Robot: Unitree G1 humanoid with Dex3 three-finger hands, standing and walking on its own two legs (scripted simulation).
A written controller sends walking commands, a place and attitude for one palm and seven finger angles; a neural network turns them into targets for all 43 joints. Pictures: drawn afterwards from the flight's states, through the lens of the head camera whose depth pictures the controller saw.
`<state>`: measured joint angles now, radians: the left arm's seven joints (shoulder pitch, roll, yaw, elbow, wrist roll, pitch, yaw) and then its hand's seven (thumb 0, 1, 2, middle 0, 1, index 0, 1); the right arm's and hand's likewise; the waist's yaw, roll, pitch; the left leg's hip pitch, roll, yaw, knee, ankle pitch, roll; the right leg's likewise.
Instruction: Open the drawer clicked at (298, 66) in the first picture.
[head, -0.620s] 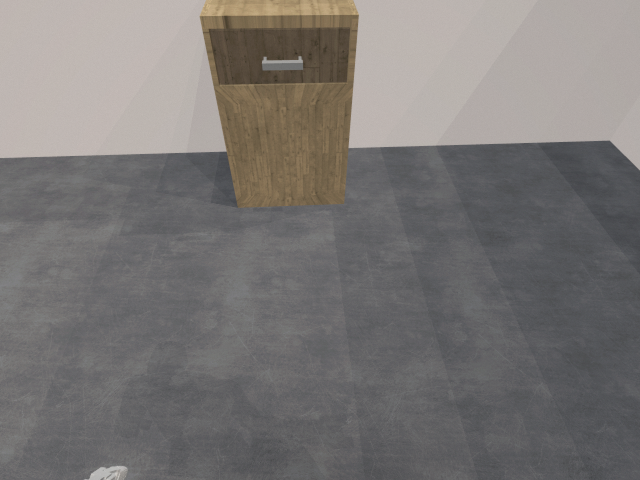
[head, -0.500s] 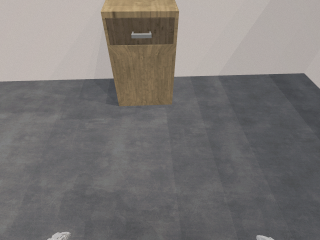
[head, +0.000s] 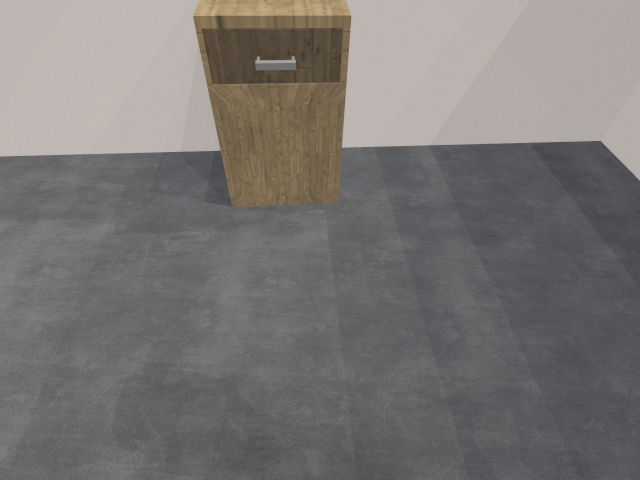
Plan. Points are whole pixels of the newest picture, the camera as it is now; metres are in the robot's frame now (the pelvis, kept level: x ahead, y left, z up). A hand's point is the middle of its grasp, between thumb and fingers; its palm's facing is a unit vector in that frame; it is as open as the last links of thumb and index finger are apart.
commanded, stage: stand and wait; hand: left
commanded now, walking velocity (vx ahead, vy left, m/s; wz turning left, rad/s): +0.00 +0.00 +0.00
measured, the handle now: (275, 62) +1.36 +0.22 -0.09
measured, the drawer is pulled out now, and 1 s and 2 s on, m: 0.00 0.00 0.00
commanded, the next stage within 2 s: look at it before walking up in 0.20 s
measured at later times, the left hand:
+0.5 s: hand out of the picture +0.07 +0.24 -0.15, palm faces -0.03 -0.94 -0.33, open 7.4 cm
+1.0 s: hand out of the picture +0.05 +0.24 -0.16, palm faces -0.03 -0.94 -0.33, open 7.4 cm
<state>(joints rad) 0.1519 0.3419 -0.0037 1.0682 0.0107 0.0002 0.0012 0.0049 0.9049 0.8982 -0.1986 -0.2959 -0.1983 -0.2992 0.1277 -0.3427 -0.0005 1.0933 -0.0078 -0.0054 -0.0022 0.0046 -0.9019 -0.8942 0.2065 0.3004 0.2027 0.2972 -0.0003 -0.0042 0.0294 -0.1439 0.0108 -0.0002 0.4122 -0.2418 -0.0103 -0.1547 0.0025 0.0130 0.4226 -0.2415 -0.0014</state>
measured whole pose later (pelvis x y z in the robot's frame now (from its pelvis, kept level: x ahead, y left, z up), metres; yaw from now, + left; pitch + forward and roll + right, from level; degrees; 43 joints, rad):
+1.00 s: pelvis -0.01 +0.00 +0.00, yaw -1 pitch -2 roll +0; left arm 0.17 0.33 -0.01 1.09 0.02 0.00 0.01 0.00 0.91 0.90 -0.20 -0.30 -0.20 -0.30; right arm 0.13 -0.33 0.01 1.12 -0.01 -0.01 0.00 0.00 -0.90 -0.89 0.21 0.30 0.20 0.30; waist 0.00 0.00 0.02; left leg -0.14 0.02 0.01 0.38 -0.21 -0.01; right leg -0.15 0.01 0.02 0.39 -0.21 0.00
